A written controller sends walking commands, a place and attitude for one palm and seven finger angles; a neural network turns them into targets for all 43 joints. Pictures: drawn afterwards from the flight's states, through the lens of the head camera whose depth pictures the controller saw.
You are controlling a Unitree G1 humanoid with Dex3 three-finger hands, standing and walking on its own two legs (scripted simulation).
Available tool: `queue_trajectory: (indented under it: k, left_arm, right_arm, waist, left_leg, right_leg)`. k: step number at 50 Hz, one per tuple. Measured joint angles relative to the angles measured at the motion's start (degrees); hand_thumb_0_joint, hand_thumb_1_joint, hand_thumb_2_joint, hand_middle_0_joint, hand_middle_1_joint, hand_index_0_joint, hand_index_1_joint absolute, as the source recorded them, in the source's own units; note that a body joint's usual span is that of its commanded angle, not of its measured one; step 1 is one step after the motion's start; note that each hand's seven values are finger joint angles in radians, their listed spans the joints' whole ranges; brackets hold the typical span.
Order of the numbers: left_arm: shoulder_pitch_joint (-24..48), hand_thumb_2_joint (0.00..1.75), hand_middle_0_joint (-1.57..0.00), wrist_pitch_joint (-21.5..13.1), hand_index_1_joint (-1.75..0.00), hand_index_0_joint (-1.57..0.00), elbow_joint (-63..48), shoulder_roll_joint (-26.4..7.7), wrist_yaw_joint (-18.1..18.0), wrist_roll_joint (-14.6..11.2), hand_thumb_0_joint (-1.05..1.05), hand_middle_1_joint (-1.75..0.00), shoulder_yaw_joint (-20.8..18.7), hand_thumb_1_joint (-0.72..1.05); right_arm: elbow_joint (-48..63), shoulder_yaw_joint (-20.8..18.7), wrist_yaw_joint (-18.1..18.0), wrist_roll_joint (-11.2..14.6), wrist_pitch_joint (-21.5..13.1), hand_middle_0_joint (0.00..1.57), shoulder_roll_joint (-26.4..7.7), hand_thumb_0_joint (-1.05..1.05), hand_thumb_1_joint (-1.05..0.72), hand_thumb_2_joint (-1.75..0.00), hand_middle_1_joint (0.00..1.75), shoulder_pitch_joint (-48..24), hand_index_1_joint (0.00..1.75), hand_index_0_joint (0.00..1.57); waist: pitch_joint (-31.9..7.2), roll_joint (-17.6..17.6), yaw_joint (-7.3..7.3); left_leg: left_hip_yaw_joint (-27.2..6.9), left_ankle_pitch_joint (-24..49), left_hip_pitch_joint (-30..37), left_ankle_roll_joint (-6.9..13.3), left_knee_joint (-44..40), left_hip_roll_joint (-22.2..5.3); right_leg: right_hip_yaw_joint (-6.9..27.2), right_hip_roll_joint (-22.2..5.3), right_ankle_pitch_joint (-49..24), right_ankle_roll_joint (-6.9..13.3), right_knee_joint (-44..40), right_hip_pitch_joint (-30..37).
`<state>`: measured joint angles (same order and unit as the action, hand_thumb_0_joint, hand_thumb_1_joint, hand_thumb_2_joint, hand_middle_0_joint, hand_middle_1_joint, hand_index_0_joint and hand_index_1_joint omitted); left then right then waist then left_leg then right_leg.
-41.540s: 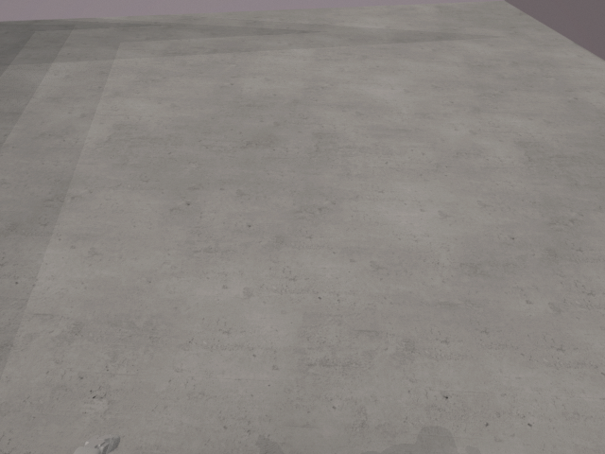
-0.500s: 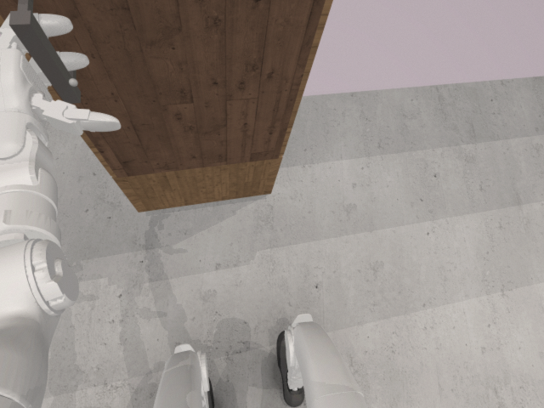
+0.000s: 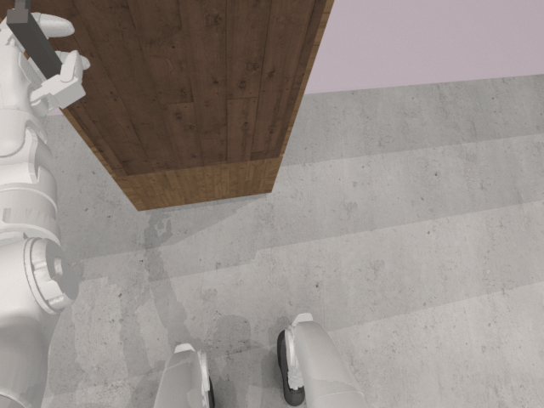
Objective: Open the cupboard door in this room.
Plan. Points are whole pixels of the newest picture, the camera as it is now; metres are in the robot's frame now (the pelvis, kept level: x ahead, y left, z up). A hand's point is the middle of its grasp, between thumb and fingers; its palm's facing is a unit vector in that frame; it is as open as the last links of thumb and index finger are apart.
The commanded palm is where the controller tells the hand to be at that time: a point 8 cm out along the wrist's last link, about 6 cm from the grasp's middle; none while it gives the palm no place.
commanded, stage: close the thumb around the handle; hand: left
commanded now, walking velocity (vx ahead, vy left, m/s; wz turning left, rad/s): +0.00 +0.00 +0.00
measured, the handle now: (49, 50) +0.59 +0.23 +0.06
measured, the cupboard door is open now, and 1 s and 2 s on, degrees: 0 35 43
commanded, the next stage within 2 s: pull the door open along its arc in 0.10 s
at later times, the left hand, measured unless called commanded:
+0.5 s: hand (79, 101) +0.52 +0.19 +0.06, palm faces +0.05 -1.00 -0.02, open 5.4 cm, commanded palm +0.46 +0.23 +0.06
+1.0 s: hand (173, 214) +0.36 +0.08 +0.06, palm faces +0.44 -0.90 +0.00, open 5.5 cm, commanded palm +0.28 +0.11 +0.06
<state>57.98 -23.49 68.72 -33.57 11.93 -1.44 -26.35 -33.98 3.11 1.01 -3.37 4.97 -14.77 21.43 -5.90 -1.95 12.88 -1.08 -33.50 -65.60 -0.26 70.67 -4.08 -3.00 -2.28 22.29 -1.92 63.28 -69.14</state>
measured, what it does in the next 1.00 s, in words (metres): stands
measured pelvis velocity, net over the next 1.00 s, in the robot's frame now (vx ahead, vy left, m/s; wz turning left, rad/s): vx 0.02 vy -0.01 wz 0.04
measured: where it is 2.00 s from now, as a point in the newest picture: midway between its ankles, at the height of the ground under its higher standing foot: (249, 402)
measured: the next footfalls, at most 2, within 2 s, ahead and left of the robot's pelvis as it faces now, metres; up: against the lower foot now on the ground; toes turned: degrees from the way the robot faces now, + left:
none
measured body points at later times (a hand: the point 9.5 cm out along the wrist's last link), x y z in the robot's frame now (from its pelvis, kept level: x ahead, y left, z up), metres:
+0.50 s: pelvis +0.01 +0.00 +0.01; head +0.17 +0.02 +0.43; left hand +0.51 +0.24 +0.06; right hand +0.02 -0.26 -0.10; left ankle -0.02 +0.12 -0.63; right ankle +0.06 -0.15 -0.63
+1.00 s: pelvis +0.02 -0.01 +0.03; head +0.11 -0.01 +0.48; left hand +0.33 +0.13 +0.06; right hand +0.20 -0.22 -0.08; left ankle -0.02 +0.12 -0.63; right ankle +0.06 -0.15 -0.63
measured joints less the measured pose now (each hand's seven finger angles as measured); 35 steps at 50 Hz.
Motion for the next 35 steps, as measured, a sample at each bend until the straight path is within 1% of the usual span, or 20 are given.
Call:
queue_trajectory:
  k: [4, 7, 14, 17, 20, 25, 29, 31, 32, 33, 35]
  left_arm:
    - [0.2, 0.85, -0.39, 0.2, -1.33, -0.39, 0.2, 0.2, 0.2, -0.4, 0.0, -1.34, 0.6, 0.78]
    - [0.3, 0.85, -0.4, 0.2, -1.34, -0.39, 0.2, 0.6, 0.2, -0.3, 0.01, -1.34, 0.1, 0.79]
    - [0.2, 0.85, -0.4, 0.4, -1.34, -0.4, 0.1, 0.3, 0.2, -0.1, 0.01, -1.35, 0.1, 0.78]
    - [-1.8, 0.84, -0.4, 0.6, -1.34, -0.4, -1.9, 0.9, 0.5, -0.7, 0.01, -1.35, 0.0, 0.79]
    - [-4.5, 0.84, -0.4, 0.4, -1.35, -0.39, -4.3, 2.4, 0.6, -2.1, 0.01, -1.35, 0.1, 0.8]
    - [-12.5, 0.81, -0.4, 0.5, -1.34, -0.38, -11.8, 6.7, -0.3, -4.2, 0.01, -1.35, 1.3, 0.79]
    - [-20.4, 0.79, -0.39, 0.1, -1.34, -0.36, -18.9, 11.3, -1.7, -6.2, 0.0, -1.35, 4.3, 0.77]
    - [-24.4, 0.78, -0.38, -0.2, -1.34, -0.35, -22.5, 13.7, -2.5, -6.6, 0.0, -1.35, 6.4, 0.77]
    - [-26.3, 0.78, -0.38, -0.2, -1.34, -0.35, -24.5, 15.4, -3.8, -7.1, 0.0, -1.35, 7.4, 0.76]
    - [-28.0, 0.77, -0.38, -0.3, -1.34, -0.36, -26.5, 17.5, -6.4, -7.5, 0.01, -1.35, 8.6, 0.76]
    - [-31.1, 0.78, -0.37, -1.1, -1.34, -0.36, -30.1, 22.2, -13.1, -7.4, 0.01, -1.35, 10.8, 0.74]
  right_arm:
    - [-0.2, 0.0, 0.0, 0.0, 0.1, 0.2, 0.0, 0.0, -0.91, -0.89, 0.3, 0.0, 0.3, 0.2]
    - [-0.3, 0.0, 0.0, 0.0, 0.1, 0.2, -0.1, 0.0, -0.91, -0.89, 0.3, 0.0, 0.3, 0.2]
    - [0.1, 0.0, 0.0, 0.1, 0.0, 0.2, 0.0, 0.0, -0.91, -0.89, 0.3, -0.3, 0.3, 0.2]
    - [0.5, -0.3, 0.1, 0.2, 0.1, 0.2, 0.0, 0.0, -0.91, -0.89, 0.3, -0.2, 0.3, 0.2]
    - [0.8, -0.5, 0.4, 0.6, 0.3, 0.2, 0.1, 0.0, -0.91, -0.89, 0.3, 0.0, 0.3, 0.2]
    - [1.7, -1.2, 0.9, 1.2, 0.6, 0.2, 0.4, 0.0, -0.91, -0.89, 0.3, 0.3, 0.3, 0.2]
    - [2.3, -1.9, 1.2, 1.9, 0.4, 0.2, 0.7, 0.0, -0.91, -0.89, 0.3, 0.3, 0.3, 0.2]
    - [2.5, -2.2, 1.3, 2.1, 0.1, 0.2, 0.8, 0.0, -0.91, -0.89, 0.3, 0.1, 0.3, 0.2]
    - [2.6, -2.5, 1.4, 2.1, -0.2, 0.2, 0.9, 0.0, -0.91, -0.89, 0.3, -0.1, 0.3, 0.2]
    - [2.7, -2.8, 1.5, 1.9, -0.6, 0.2, 1.0, 0.0, -0.91, -0.89, 0.3, -0.3, 0.3, 0.2]
    - [2.5, -3.2, 1.8, 1.4, -1.6, 0.2, 1.1, 0.01, -0.91, -0.89, 0.3, -1.2, 0.3, 0.2]
  waist:
    - [0.1, 0.0, -0.16]
    - [-0.1, 0.0, -0.18]
    - [0.0, 0.1, -0.06]
    - [-0.3, 0.1, -0.24]
    - [-0.3, 0.2, -0.83]
    - [-0.9, 0.1, -2.12]
    - [-1.4, 0.2, -3.66]
    - [-1.8, 0.3, -4.53]
    - [-2.0, 0.3, -5.09]
    - [-2.1, 0.2, -5.64]
    - [-2.4, 0.2, -6.68]
  left_leg:
    - [-0.1, 0.0, 0.1, 0.0, -0.1, 0.0]
    - [-0.2, 0.0, 0.0, -0.1, 0.0, 0.0]
    - [-0.2, 0.0, 0.0, -0.1, 0.1, -0.1]
    - [0.1, 0.0, 0.5, -0.1, -0.3, -0.2]
    - [0.6, 0.0, 1.8, 0.0, -1.1, -0.3]
    - [1.5, 0.3, 5.0, 0.1, -3.3, -0.3]
    - [2.1, 0.6, 8.4, 0.2, -5.6, -0.1]
    - [2.3, 0.8, 10.0, 0.2, -6.6, 0.1]
    - [2.2, 0.9, 10.7, 0.2, -7.0, 0.2]
    - [2.2, 0.9, 11.3, 0.2, -7.4, 0.3]
    - [2.1, 0.9, 12.3, 0.1, -7.8, 0.6]
  right_leg:
    - [-0.1, 0.0, 0.1, 0.0, 0.0, 0.1]
    - [-0.2, 0.0, 0.1, 0.1, 0.0, 0.1]
    - [-0.2, 0.1, 0.1, 0.1, 0.1, 0.0]
    - [0.1, 0.2, 0.0, 0.1, -0.2, 0.4]
    - [0.6, 0.4, -0.2, 0.0, -0.9, 1.4]
    - [1.3, 0.5, -0.4, -0.2, -2.6, 4.0]
    - [1.8, 0.4, -0.4, -0.3, -4.2, 7.1]
    - [1.9, 0.2, -0.3, -0.4, -4.9, 8.5]
    - [1.9, 0.1, -0.3, -0.4, -5.2, 9.2]
    - [1.8, 0.0, -0.2, -0.4, -5.5, 9.9]
    - [1.6, -0.2, -0.1, -0.4, -5.7, 10.9]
